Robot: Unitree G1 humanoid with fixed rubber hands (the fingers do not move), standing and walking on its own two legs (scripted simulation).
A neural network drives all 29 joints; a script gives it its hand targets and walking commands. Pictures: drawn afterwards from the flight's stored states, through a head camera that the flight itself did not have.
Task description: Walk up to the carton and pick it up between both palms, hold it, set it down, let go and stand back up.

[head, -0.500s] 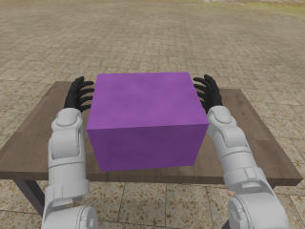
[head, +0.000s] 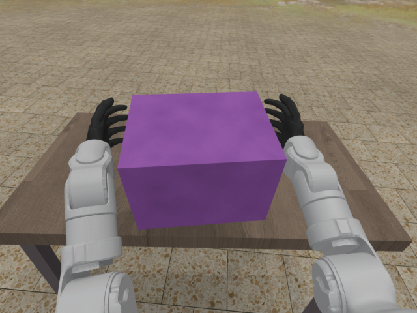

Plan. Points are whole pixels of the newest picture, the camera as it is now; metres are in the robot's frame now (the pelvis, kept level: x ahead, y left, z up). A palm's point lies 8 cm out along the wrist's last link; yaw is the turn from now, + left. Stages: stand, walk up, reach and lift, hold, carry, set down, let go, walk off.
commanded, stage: hold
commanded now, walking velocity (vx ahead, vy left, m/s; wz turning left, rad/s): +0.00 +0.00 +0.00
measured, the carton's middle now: (199, 158) +0.38 -0.01 +0.15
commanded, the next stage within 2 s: none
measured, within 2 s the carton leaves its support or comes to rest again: neither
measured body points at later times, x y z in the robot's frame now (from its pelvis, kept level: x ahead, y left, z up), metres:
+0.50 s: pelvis +0.00 +0.00 +0.00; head -0.06 +0.02 +0.45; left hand +0.37 +0.18 +0.22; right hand +0.38 -0.17 +0.23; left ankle -0.01 +0.12 -0.75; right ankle +0.03 -0.13 -0.75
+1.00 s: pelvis +0.00 -0.01 +0.00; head -0.06 +0.02 +0.45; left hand +0.37 +0.18 +0.23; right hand +0.38 -0.17 +0.24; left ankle -0.01 +0.12 -0.75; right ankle +0.03 -0.13 -0.75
